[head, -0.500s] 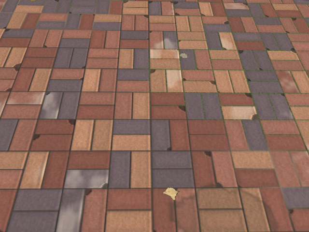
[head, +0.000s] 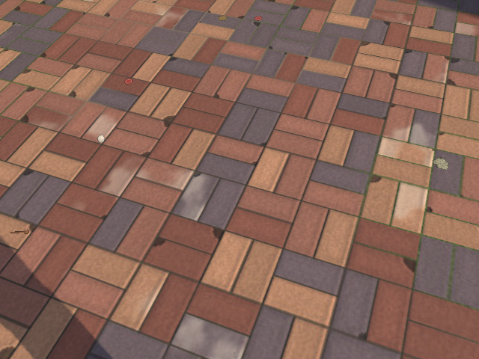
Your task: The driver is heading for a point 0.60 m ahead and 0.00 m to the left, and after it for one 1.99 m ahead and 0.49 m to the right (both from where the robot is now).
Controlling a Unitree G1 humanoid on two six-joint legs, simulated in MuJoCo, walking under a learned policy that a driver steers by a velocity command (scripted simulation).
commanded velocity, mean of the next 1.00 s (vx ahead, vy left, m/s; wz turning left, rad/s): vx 0.20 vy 0.00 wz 0.27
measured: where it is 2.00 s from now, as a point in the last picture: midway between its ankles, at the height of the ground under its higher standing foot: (207, 345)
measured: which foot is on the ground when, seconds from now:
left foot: up 0.00-0.16, down 0.18-0.70, up 0.72-1.00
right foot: down 0.00-0.18, up 0.20-0.68, down 0.70-1.00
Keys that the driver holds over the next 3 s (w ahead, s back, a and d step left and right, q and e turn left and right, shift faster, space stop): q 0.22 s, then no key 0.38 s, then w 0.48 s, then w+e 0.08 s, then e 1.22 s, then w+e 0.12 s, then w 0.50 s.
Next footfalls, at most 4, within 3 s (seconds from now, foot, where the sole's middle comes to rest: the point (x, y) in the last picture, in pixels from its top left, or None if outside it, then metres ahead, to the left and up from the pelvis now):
0.18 left None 0.23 0.11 -0.78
0.70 right None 0.20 -0.08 -0.78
1.08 left None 0.34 0.20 -0.78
1.54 right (245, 324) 0.57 0.06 -0.78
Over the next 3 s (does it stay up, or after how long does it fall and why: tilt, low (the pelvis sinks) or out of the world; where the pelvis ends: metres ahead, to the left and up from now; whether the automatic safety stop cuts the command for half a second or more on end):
stays up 0.64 0.03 -0.03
